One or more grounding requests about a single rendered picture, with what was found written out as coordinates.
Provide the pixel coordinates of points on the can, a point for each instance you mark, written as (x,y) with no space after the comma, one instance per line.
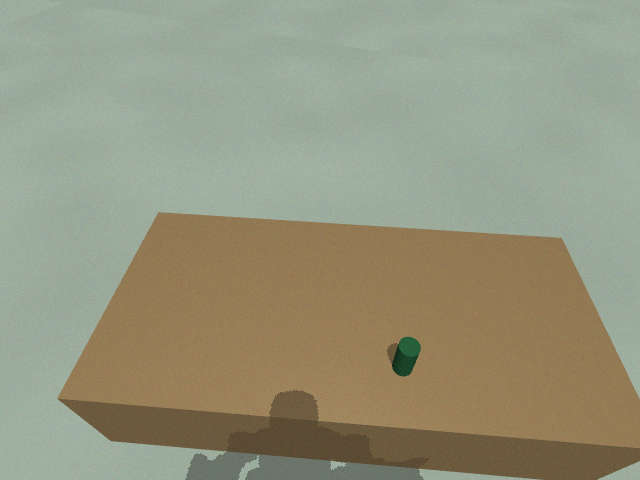
(406,355)

